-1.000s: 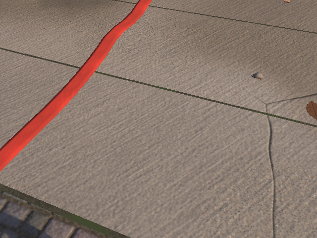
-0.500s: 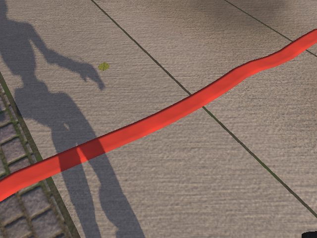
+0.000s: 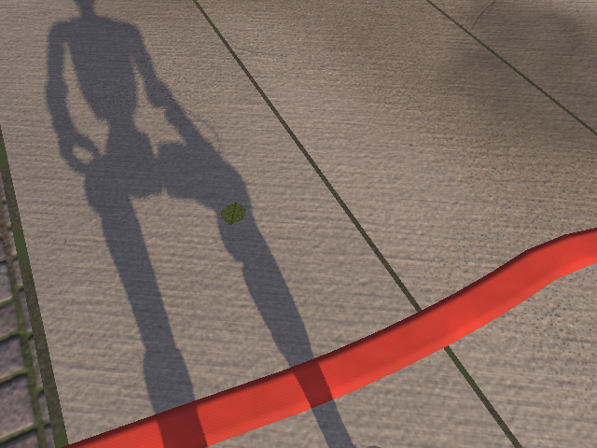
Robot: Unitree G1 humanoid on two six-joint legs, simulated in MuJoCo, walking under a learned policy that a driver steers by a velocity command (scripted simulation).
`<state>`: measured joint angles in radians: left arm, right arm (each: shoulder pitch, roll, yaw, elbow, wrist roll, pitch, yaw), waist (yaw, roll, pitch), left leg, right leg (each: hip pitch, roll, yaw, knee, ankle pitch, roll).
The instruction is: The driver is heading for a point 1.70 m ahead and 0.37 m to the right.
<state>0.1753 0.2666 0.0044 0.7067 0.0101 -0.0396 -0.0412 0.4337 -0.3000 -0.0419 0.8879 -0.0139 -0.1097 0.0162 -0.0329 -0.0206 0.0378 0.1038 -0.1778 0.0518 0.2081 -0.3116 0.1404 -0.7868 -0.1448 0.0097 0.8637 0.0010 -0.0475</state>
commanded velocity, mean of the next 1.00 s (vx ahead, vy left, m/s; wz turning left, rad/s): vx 1.00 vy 0.00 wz -0.36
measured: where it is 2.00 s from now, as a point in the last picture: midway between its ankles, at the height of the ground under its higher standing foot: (408, 110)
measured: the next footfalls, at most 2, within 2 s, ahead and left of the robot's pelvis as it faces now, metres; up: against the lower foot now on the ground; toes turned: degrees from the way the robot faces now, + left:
right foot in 0.16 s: +0.36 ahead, -0.11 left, +0.00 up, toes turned -10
left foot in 0.58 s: +0.81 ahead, -0.05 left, +0.00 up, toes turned -27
